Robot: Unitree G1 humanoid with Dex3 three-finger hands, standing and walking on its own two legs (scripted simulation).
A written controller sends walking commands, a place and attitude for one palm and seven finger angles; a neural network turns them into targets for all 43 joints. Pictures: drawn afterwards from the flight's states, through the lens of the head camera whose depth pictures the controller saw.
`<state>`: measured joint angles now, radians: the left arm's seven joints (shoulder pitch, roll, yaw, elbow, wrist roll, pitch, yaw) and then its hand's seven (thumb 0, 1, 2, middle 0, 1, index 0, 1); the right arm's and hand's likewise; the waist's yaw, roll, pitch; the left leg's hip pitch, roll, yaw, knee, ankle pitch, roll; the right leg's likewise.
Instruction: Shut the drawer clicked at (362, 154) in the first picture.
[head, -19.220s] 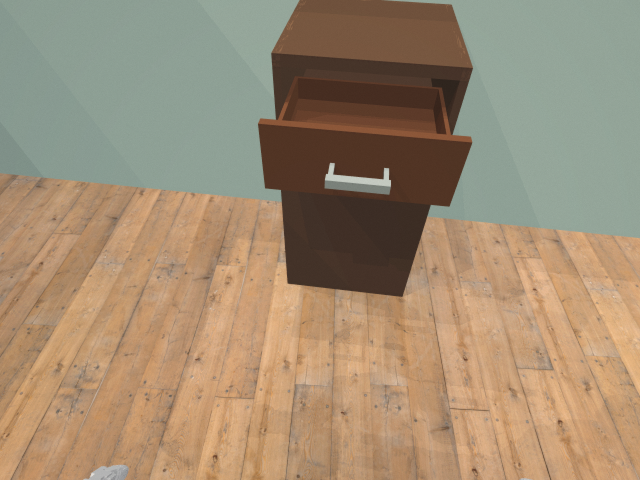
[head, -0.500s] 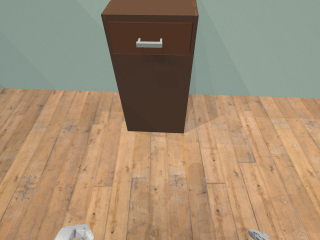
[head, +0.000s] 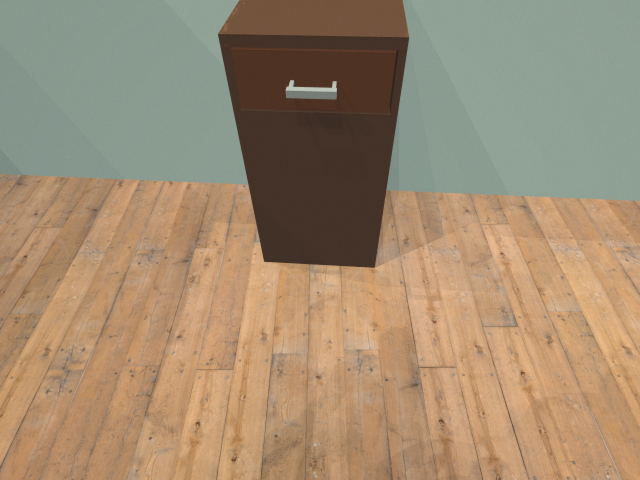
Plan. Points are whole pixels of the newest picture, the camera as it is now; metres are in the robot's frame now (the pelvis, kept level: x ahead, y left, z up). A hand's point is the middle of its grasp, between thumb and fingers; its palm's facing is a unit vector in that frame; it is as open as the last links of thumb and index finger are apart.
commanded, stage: let the arm hang, fingers relaxed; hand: left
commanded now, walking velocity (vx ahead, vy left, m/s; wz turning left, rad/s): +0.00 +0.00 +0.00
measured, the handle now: (312, 88) +0.98 +0.08 -0.01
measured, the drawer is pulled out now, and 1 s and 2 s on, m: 0.00 0.00 0.00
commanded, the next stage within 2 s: look to check the result in 0.36 s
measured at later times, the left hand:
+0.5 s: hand out of the picture +0.08 +0.21 -0.16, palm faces -0.02 -0.96 -0.29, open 7.4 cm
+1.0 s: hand out of the picture +0.13 +0.21 -0.15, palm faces -0.03 -0.94 -0.33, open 7.4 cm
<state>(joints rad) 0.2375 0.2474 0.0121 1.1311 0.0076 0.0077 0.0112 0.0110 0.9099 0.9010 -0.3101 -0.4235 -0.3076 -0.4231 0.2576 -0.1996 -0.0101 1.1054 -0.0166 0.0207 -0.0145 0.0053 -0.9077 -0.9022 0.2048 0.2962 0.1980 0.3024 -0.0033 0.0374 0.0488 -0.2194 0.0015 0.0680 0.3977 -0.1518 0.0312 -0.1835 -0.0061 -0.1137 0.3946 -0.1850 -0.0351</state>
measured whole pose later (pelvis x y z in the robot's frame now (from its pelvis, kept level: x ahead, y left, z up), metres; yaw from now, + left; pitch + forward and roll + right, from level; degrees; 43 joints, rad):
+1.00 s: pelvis +0.04 -0.02 +0.01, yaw -1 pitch -1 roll +0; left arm 0.10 0.30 0.01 1.14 0.01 -0.02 0.01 0.01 0.91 0.90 -0.21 -0.30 -0.20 -0.30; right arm 0.11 -0.31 -0.01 1.12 -0.01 0.00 -0.02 0.00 -0.91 -0.90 0.21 0.30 0.20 0.30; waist -0.01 0.03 0.06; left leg -0.11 0.03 0.07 0.30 -0.16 -0.01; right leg -0.08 0.03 -0.11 0.29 -0.19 -0.06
